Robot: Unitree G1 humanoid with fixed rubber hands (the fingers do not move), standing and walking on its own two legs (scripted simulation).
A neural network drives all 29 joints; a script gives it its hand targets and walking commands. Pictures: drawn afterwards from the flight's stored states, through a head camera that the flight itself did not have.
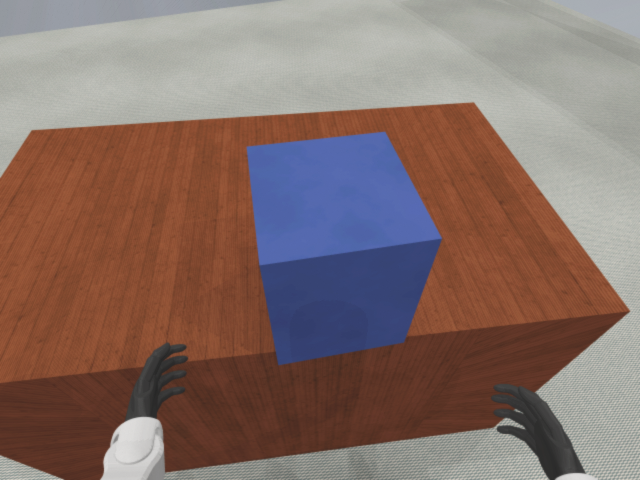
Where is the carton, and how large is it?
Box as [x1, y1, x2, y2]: [247, 132, 441, 364]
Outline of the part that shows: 385,132 247,147 259,265 278,364 403,342 441,237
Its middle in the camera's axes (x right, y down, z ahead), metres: +0.02 +0.02 +0.57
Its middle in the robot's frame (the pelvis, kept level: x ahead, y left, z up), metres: +0.41 -0.01 +0.03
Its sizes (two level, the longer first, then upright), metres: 0.210 0.200 0.250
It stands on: a pedestal, 0.68 m high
